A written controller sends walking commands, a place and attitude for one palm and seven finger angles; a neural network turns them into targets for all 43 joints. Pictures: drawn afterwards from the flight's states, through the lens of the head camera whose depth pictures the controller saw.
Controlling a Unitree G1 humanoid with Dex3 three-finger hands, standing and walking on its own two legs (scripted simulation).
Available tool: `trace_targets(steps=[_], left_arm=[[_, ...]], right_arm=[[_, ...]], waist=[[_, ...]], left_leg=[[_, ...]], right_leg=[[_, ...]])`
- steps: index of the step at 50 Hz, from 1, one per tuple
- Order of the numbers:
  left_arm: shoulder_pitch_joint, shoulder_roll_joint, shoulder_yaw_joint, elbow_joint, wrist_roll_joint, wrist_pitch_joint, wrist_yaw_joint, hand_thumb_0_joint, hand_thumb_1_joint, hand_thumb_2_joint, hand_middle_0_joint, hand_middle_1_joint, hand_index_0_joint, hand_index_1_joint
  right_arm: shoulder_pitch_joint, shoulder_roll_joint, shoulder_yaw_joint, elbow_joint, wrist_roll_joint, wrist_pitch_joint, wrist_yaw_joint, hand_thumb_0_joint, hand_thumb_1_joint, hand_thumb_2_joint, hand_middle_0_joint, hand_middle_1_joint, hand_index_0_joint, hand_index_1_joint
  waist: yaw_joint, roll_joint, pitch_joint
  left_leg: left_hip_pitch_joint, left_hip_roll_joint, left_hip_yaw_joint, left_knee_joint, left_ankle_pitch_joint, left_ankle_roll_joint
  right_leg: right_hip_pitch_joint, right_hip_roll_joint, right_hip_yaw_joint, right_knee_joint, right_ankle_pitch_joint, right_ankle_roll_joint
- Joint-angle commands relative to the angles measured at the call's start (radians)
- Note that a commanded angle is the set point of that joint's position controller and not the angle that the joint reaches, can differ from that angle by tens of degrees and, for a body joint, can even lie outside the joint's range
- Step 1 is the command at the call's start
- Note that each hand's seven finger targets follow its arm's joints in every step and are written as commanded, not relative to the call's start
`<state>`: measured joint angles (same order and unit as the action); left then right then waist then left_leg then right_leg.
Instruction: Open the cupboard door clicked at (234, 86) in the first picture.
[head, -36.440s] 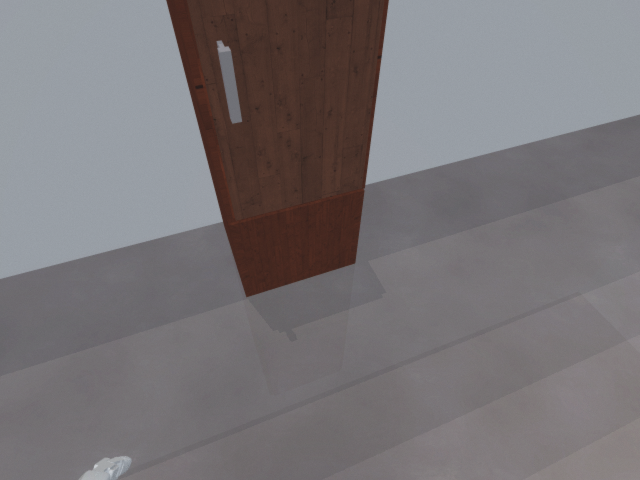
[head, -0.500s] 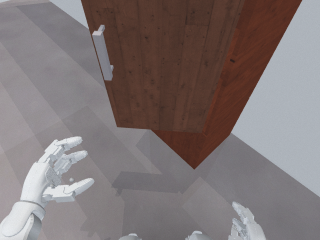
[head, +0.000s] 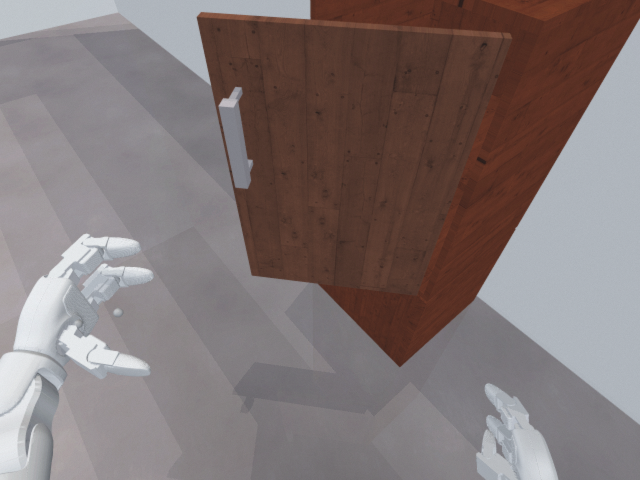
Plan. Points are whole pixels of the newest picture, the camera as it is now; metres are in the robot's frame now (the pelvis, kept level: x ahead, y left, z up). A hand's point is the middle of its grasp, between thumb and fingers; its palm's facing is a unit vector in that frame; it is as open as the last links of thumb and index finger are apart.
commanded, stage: raise the hand with hooked fingers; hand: left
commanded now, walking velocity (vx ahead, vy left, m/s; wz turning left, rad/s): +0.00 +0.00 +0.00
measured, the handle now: (240, 139) +0.58 +0.18 +0.11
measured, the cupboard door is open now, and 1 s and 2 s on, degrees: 42 42 42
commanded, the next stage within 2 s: move the hooked fingers beside the handle in 0.80 s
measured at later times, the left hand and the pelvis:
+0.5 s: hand (127, 272) +0.30 +0.25 +0.12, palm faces -0.04 -1.00 -0.02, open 14.0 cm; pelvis +0.01 -0.02 +0.01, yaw -1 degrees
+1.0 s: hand (118, 277) +0.30 +0.25 +0.12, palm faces +0.00 -1.00 -0.01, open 14.0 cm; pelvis -0.01 -0.02 +0.01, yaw +0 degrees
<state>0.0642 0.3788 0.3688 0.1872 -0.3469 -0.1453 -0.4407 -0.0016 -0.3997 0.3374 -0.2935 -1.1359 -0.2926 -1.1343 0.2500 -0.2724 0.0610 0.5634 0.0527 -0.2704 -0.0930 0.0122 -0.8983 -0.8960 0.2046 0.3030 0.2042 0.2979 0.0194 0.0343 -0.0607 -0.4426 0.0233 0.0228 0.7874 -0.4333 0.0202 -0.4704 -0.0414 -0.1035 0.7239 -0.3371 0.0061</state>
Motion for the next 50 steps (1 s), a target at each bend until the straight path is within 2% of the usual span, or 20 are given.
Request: trace_targets(steps=[1, 2, 5, 8, 11, 13, 15, 18, 22, 24, 26, 28, 31, 36, 37, 38, 43, 45, 46, 50], left_arm=[[-0.231, 0.239, 0.106, -0.129, -0.012, -0.003, -0.041, 0.0, -0.5, 0.3, -0.3, -1.2, -0.3, -1.2], [-0.25, 0.253, 0.121, -0.135, -0.015, -0.005, -0.044, 0.0, -0.5, 0.3, -0.3, -1.2, -0.3, -1.2], [-0.338, 0.3, 0.15, -0.177, -0.021, -0.034, -0.049, 0.0, -0.5, 0.3, -0.3, -1.2, -0.3, -1.2], [-0.37, 0.335, 0.181, -0.155, -0.028, -0.054, -0.05, 0.0, -0.5, 0.3, -0.3, -1.2, -0.3, -1.2], [-0.379, 0.316, 0.169, -0.05, -0.03, -0.03, -0.072, 0.0, -0.5, 0.3, -0.3, -1.2, -0.3, -1.2], [-0.4, 0.334, 0.17, 0.017, -0.027, 0.003, -0.092, 0.0, -0.5, 0.3, -0.3, -1.2, -0.3, -1.2], [-0.431, 0.351, 0.171, 0.042, -0.023, 0.026, -0.109, 0.0, -0.5, 0.3, -0.3, -1.2, -0.3, -1.2], [-0.373, 0.326, 0.16, 0.062, -0.034, 0.038, -0.129, 0.0, -0.5, 0.3, -0.3, -1.2, -0.3, -1.2], [-0.376, 0.333, 0.176, -0.004, -0.04, -0.003, -0.117, 0.0, -0.5, 0.3, -0.3, -1.2, -0.3, -1.2], [-0.408, 0.374, 0.212, -0.06, -0.04, -0.031, -0.098, 0.0, -0.5, 0.3, -0.3, -1.2, -0.3, -1.2], [-0.394, 0.376, 0.229, -0.053, -0.035, -0.046, -0.076, 0.0, -0.5, 0.3, -0.3, -1.2, -0.3, -1.2], [-0.404, 0.38, 0.226, -0.046, -0.027, -0.048, -0.063, 0.0, -0.5, 0.3, -0.3, -1.2, -0.3, -1.2], [-0.417, 0.339, 0.189, 0.009, -0.019, -0.035, -0.068, 0.0, -0.5, 0.3, -0.3, -1.2, -0.3, -1.2], [-0.438, 0.335, 0.162, -0.014, -0.015, -0.029, -0.091, 0.0, -0.5, 0.3, -0.3, -1.2, -0.3, -1.2], [-0.431, 0.328, 0.162, -0.012, -0.017, -0.032, -0.091, 0.0, -0.5, 0.3, -0.3, -1.2, -0.3, -1.2], [-0.415, 0.337, 0.173, 0.009, -0.025, -0.03, -0.096, 0.0, -0.5, 0.3, -0.3, -1.2, -0.3, -1.2], [-0.427, 0.345, 0.186, 0.049, -0.03, -0.028, -0.095, 0.0, -0.5, 0.3, -0.3, -1.2, -0.3, -1.2], [-0.444, 0.338, 0.176, 0.03, -0.025, -0.031, -0.094, 0.0, -0.5, 0.3, -0.3, -1.2, -0.3, -1.2], [-0.481, 0.31, 0.139, 0.02, -0.018, -0.031, -0.093, 0.0, -0.5, 0.3, -0.3, -1.2, -0.3, -1.2], [-0.616, 0.338, 0.133, 0.097, -0.003, -0.044, -0.083, 0.0, -0.5, 0.3, -0.3, -1.2, -0.3, -1.2]], right_arm=[[-0.033, -0.147, -0.065, -0.137, 0.003, -0.03, -0.018, 0.0, -0.9, -0.9, 0.2, 0.3, 0.2, 0.3], [-0.033, -0.145, -0.064, -0.139, 0.002, -0.029, -0.021, 0.0, -0.9, -0.9, 0.2, 0.3, 0.2, 0.3], [-0.039, -0.134, -0.056, -0.137, -0.001, -0.025, -0.024, 0.0, -0.9, -0.9, 0.2, 0.3, 0.2, 0.3], [-0.033, -0.137, -0.053, -0.124, -0.006, -0.026, -0.027, 0.0, -0.9, -0.9, 0.2, 0.3, 0.2, 0.3], [-0.032, -0.14, -0.053, -0.107, 0.003, -0.017, -0.033, 0.0, -0.9, -0.9, 0.2, 0.3, 0.2, 0.3], [-0.031, -0.147, -0.052, -0.107, 0.006, -0.009, -0.034, 0.0, -0.9, -0.9, 0.2, 0.3, 0.2, 0.3], [-0.033, -0.15, -0.055, -0.108, 0.011, -0.004, -0.036, 0.0, -0.9, -0.9, 0.2, 0.3, 0.2, 0.3], [-0.028, -0.151, -0.059, -0.125, 0.009, -0.003, -0.024, 0.0, -0.9, -0.9, 0.2, 0.3, 0.2, 0.3], [-0.031, -0.149, -0.066, -0.134, 0.006, -0.005, -0.014, 0.0, -0.9, -0.9, 0.2, 0.3, 0.2, 0.3], [-0.03, -0.146, -0.066, -0.133, 0.001, -0.007, -0.011, 0.0, -0.9, -0.9, 0.2, 0.3, 0.2, 0.3], [-0.022, -0.142, -0.068, -0.131, -0.001, -0.007, -0.014, 0.0, -0.9, -0.9, 0.2, 0.3, 0.2, 0.3], [-0.02, -0.144, -0.065, -0.122, -0.002, -0.005, -0.015, 0.0, -0.9, -0.9, 0.2, 0.3, 0.2, 0.3], [-0.029, -0.142, -0.064, -0.116, 0.005, -0.001, -0.023, 0.0, -0.9, -0.9, 0.2, 0.3, 0.2, 0.3], [-0.031, -0.142, -0.064, -0.122, 0.007, -0.005, -0.032, 0.0, -0.9, -0.9, 0.2, 0.3, 0.2, 0.3], [-0.033, -0.141, -0.062, -0.121, 0.006, -0.007, -0.033, 0.0, -0.9, -0.9, 0.2, 0.3, 0.2, 0.3], [-0.031, -0.145, -0.061, -0.12, 0.003, -0.007, -0.031, 0.0, -0.9, -0.9, 0.2, 0.3, 0.2, 0.3], [-0.04, -0.147, -0.057, -0.119, 0.007, -0.006, -0.03, 0.0, -0.9, -0.9, 0.2, 0.3, 0.2, 0.3], [-0.043, -0.141, -0.058, -0.12, 0.009, -0.008, -0.031, 0.0, -0.9, -0.9, 0.2, 0.3, 0.2, 0.3], [-0.045, -0.141, -0.055, -0.12, 0.008, -0.009, -0.032, 0.0, -0.9, -0.9, 0.2, 0.3, 0.2, 0.3], [-0.024, -0.15, -0.057, -0.093, 0.009, -0.006, -0.043, 0.0, -0.9, -0.9, 0.2, 0.3, 0.2, 0.3]], waist=[[-0.007, 0.01, -0.17], [-0.006, 0.0, -0.193], [-0.004, 0.065, -0.224], [0.001, 0.047, -0.229], [-0.009, 0.038, -0.179], [-0.005, 0.022, -0.149], [-0.007, 0.03, -0.16], [0.005, -0.019, -0.194], [0.01, 0.006, -0.226], [0.015, 0.019, -0.245], [0.016, 0.039, -0.243], [0.012, 0.034, -0.206], [-0.004, 0.044, -0.152], [-0.007, 0.053, -0.205], [-0.005, 0.05, -0.203], [-0.003, -0.004, -0.19], [0.004, -0.001, -0.147], [0.0, 0.031, -0.164], [-0.009, 0.054, -0.166], [-0.04, 0.001, -0.136]], left_leg=[[0.057, -0.016, -0.051, -0.162, 0.328, -0.011], [0.067, -0.018, -0.05, -0.161, 0.34, -0.01], [0.12, -0.02, -0.048, -0.17, 0.367, -0.011], [0.13, -0.019, -0.047, -0.171, 0.397, -0.009], [0.114, -0.02, -0.039, -0.19, 0.365, -0.007], [0.103, -0.024, -0.038, -0.198, 0.351, -0.003], [0.106, -0.027, -0.032, -0.208, 0.341, -0.001], [0.106, -0.028, -0.027, -0.196, 0.371, 0.004], [0.115, -0.028, -0.019, -0.197, 0.39, 0.002], [0.128, -0.028, -0.018, -0.2, 0.404, 0.004], [0.131, -0.028, -0.014, -0.206, 0.4, 0.002], [0.123, -0.024, -0.014, -0.212, 0.378, 0.002], [0.105, -0.026, -0.009, -0.224, 0.313, 0.003], [0.143, -0.028, -0.013, -0.223, 0.318, 0.007], [0.141, -0.027, -0.018, -0.225, 0.328, 0.005], [0.13, -0.024, -0.018, -0.22, 0.332, 0.006], [0.106, -0.027, -0.021, -0.23, 0.291, 0.001], [0.122, -0.028, -0.021, -0.237, 0.292, 0.001], [0.132, -0.028, -0.022, -0.239, 0.287, 0.001], [0.113, -0.023, -0.031, -0.235, 0.227, 0.002]], right_leg=[[0.143, 0.047, 0.028, -0.086, 0.243, -0.028], [0.159, 0.047, 0.031, -0.088, 0.257, -0.027], [0.184, 0.051, 0.04, -0.1, 0.274, -0.033], [0.217, 0.055, 0.047, -0.11, 0.315, -0.034], [0.207, 0.047, 0.046, -0.132, 0.302, -0.029], [0.205, 0.046, 0.05, -0.144, 0.295, -0.03], [0.213, 0.038, 0.055, -0.156, 0.288, -0.026], [0.238, 0.036, 0.065, -0.149, 0.331, -0.025], [0.247, 0.035, 0.067, -0.144, 0.353, -0.023], [0.266, 0.036, 0.072, -0.14, 0.367, -0.026], [0.266, 0.036, 0.07, -0.142, 0.36, -0.025], [0.254, 0.038, 0.071, -0.149, 0.337, -0.027], [0.22, 0.032, 0.076, -0.171, 0.271, -0.023], [0.234, 0.034, 0.077, -0.175, 0.27, -0.023], [0.238, 0.035, 0.072, -0.17, 0.28, -0.025], [0.245, 0.037, 0.077, -0.172, 0.292, -0.024], [0.221, 0.038, 0.073, -0.177, 0.239, -0.026], [0.222, 0.036, 0.07, -0.177, 0.236, -0.026], [0.203, 0.037, 0.066, -0.176, 0.23, -0.027], [0.166, 0.04, 0.072, -0.189, 0.156, -0.023]])
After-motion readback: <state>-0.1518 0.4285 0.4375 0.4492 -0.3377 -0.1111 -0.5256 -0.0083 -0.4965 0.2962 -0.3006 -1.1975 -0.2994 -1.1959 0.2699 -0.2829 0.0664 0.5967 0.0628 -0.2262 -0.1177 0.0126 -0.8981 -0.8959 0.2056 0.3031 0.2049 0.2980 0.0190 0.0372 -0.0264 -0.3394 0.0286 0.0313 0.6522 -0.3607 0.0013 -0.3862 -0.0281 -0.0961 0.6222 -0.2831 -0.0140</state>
